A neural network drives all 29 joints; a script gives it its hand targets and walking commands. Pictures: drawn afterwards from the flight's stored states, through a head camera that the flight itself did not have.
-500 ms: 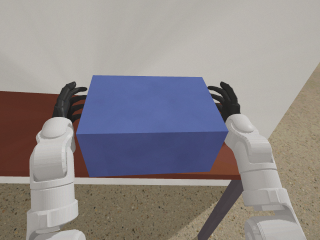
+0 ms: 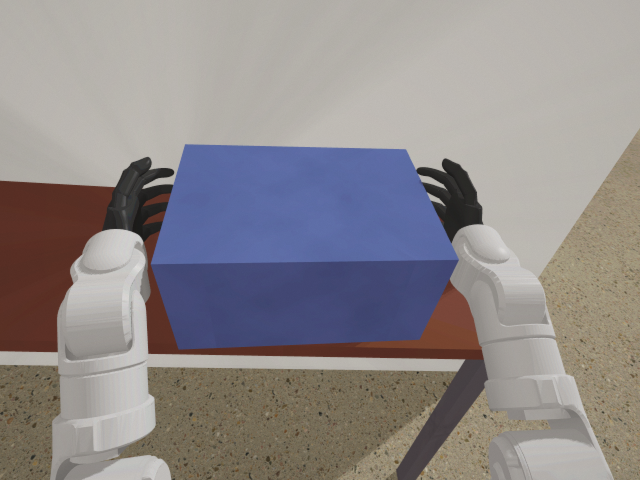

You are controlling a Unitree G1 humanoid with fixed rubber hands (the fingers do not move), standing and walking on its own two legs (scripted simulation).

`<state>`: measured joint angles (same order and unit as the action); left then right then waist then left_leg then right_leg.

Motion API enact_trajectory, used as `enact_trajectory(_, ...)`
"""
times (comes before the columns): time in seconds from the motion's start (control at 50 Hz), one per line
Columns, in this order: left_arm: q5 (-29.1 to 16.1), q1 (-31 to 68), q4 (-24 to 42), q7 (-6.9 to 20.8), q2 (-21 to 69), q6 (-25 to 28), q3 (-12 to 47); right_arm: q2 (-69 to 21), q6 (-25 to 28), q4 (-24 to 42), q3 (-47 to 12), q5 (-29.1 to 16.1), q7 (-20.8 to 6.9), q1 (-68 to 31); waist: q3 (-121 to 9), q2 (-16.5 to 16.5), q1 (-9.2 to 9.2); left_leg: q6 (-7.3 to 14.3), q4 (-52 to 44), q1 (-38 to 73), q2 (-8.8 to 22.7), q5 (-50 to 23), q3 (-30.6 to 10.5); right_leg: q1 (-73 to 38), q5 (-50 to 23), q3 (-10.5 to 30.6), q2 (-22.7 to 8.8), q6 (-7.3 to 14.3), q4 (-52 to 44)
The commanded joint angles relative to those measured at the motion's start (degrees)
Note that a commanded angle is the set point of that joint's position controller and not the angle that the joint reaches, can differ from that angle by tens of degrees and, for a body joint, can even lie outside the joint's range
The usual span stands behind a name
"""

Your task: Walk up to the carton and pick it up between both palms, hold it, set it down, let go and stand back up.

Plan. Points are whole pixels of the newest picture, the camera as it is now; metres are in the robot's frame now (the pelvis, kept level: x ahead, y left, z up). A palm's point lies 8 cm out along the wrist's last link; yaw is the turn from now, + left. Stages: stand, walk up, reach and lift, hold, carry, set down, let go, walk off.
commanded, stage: hold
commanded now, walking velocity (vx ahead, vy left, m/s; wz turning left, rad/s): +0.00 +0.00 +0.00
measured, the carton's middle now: (301, 241) +0.37 +0.01 +0.17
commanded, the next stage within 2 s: set down in 0.58 s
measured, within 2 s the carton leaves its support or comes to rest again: neither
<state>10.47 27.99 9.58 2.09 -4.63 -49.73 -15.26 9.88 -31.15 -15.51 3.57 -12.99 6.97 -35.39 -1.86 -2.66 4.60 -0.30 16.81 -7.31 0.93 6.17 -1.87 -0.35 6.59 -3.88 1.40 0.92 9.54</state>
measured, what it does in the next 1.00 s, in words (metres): stands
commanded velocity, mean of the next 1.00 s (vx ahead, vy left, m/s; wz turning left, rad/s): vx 0.00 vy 0.00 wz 0.00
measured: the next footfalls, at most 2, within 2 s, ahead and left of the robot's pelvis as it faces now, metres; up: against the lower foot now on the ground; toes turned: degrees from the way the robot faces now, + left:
none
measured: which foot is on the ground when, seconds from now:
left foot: down 0.00-1.00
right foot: down 0.00-1.00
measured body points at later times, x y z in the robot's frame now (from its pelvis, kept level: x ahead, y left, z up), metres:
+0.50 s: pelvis +0.00 +0.00 +0.00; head -0.03 +0.03 +0.45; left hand +0.36 +0.19 +0.20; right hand +0.37 -0.18 +0.21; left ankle +0.04 +0.12 -0.75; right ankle -0.01 -0.11 -0.75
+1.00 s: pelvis +0.01 -0.01 +0.00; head -0.01 +0.03 +0.45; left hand +0.36 +0.21 +0.17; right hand +0.39 -0.16 +0.16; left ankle +0.04 +0.12 -0.75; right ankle -0.01 -0.11 -0.75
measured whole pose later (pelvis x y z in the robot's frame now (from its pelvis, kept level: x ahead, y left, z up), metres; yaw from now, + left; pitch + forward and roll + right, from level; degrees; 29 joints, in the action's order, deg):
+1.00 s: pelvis +0.01 -0.01 +0.00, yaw +1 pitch -5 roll -1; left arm 12.2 25.7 0.1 4.4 -4.7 -33.5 -16.0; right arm 4.8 -14.0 -24.3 5.5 -3.9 4.8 -31.2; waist 2.3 -4.1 1.3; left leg -0.8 15.0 -3.9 0.6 5.9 -2.2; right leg -2.7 8.0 -4.5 1.1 1.3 10.4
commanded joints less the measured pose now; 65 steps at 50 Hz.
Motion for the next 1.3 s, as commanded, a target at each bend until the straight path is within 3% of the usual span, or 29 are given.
enact_trajectory(0.0, -9.2, 41.8, 11.4, 7.3, 18.9, 4.3, 25.9, -19.7, 4.2, 18.0, -16.9, -4.9, -4.4, -42.8, -24.3, 4.3, 0.16, -0.1, 0.3, 14.8, -2.4, -13.6, 1.8, -0.4, -12.8, -1.0, 1.5, -2.1, -0.1)
enact_trajectory(0.12, -9.4, 41.4, 13.3, 7.5, 19.0, 4.3, 26.4, -19.2, 4.3, 19.5, -16.8, -5.3, -4.1, -42.7, -26.7, 4.7, 1.05, -0.6, 1.0, 16.6, -2.4, -15.5, 1.7, -0.7, -14.3, -1.1, 1.7, -2.0, -0.3)
enact_trajectory(0.26, -10.0, 42.7, 13.4, 6.8, 19.3, 4.7, 27.1, -19.9, 4.7, 19.2, -17.3, -5.0, -4.7, -43.3, -25.2, 5.4, 0.15, -0.4, 0.4, 16.1, -2.5, -12.4, 2.2, 1.2, -10.7, -1.4, 1.8, -2.0, -0.3)
enact_trajectory(0.54, -9.0, 40.8, 11.8, 7.9, 19.0, 4.2, 25.5, -19.5, 3.9, 18.1, -16.9, -5.0, -4.1, -41.5, -25.3, 4.5, 0.60, -0.4, 0.7, 14.8, -2.6, -15.0, 1.9, -1.5, -14.7, -0.9, 1.4, -2.2, 0.0)
enact_trajectory(0.56, -8.9, 40.6, 11.7, 8.0, 18.7, 4.0, 25.1, -19.7, 4.0, 18.7, -17.2, -5.1, -4.0, -41.7, -25.8, 3.9, 0.32, -0.3, 0.6, 15.2, -2.7, -15.0, 1.9, -1.9, -15.2, -0.9, 1.3, -2.4, 0.0)
enact_trajectory(0.58, -7.5, 39.4, 9.5, 9.0, 17.1, 4.0, 22.6, -19.4, 3.4, 16.4, -18.4, -5.0, -4.2, -41.0, -22.2, 3.0, -1.59, -0.4, -0.5, 13.4, -3.2, -13.1, 2.6, -3.7, -15.1, -1.2, 1.3, -2.5, 0.8)
enact_trajectory(0.64, -7.0, 39.7, 10.5, 9.8, 16.5, 7.0, 20.9, -20.1, 5.8, 18.0, -18.3, -4.3, -4.5, -40.9, -22.4, 1.9, -2.42, 0.2, -1.9, 10.9, -3.4, -10.5, 3.1, -7.3, -15.5, -1.3, 1.1, -2.9, 1.8)
enact_trajectory(0.7, -6.9, 40.4, 10.5, 9.8, 16.9, 9.9, 21.2, -20.2, 9.2, 18.3, -17.1, -2.6, -4.7, -41.1, -24.3, 3.5, -2.37, -0.2, -1.7, 13.1, -3.4, -11.5, 3.3, -6.8, -15.9, -1.5, 1.2, -2.8, 2.1)
enact_trajectory(0.86, -5.0, 36.7, 2.0, 9.5, 16.6, 19.2, 22.6, -19.2, 20.1, 8.1, -12.1, 5.9, -7.5, -34.2, -18.1, 7.2, -1.12, -2.1, -3.0, 15.6, -2.1, -4.4, 4.4, 0.1, -3.5, -3.2, 0.8, -1.8, -0.7)
enact_trajectory(0.96, -6.2, 35.0, 0.7, 8.7, 17.9, 23.9, 25.2, -19.9, 25.7, 8.9, -13.1, 8.1, -7.5, -32.8, -21.5, 5.9, -0.22, -2.8, -1.3, 17.7, -2.1, -11.5, 3.6, -2.2, -9.6, -3.0, 1.2, -1.7, -0.4)
enact_trajectory(1.02, -7.2, 34.2, 0.3, 8.3, 18.2, 26.1, 26.8, -20.9, 28.1, 11.1, -15.1, 8.1, -7.0, -33.3, -23.8, 4.9, -0.67, -2.6, -0.5, 17.1, -2.4, -14.4, 3.4, -4.5, -14.4, -2.4, 1.3, -2.2, 0.3)
enact_trajectory(1.1, -8.0, 35.7, -0.9, 7.1, 17.6, 28.6, 27.8, -22.7, 29.9, 12.2, -18.3, 7.6, -6.8, -34.7, -27.9, 3.7, -2.43, -1.6, -0.4, 14.6, -2.5, -15.7, 3.4, -7.6, -18.5, -1.8, 1.2, -3.0, 1.7)
enact_trajectory(1.16, -7.5, 36.3, -0.7, 6.2, 18.7, 30.0, 27.9, -24.1, 31.0, 11.8, -20.2, 6.8, -6.9, -34.4, -29.6, 4.6, -4.01, -1.4, -0.2, 13.6, -2.7, -19.0, 3.2, -9.5, -22.9, -1.3, 1.1, -3.2, 2.9)
enact_trajectory(1.28, -6.5, 33.7, -2.8, 6.6, 19.0, 30.6, 26.5, -26.1, 31.4, 10.4, -23.8, 4.4, -5.9, -32.0, -30.5, 3.0, -5.57, -0.3, 0.1, 11.4, -3.2, -25.1, 2.9, -15.0, -35.1, 0.5, 0.6, -4.6, 5.2)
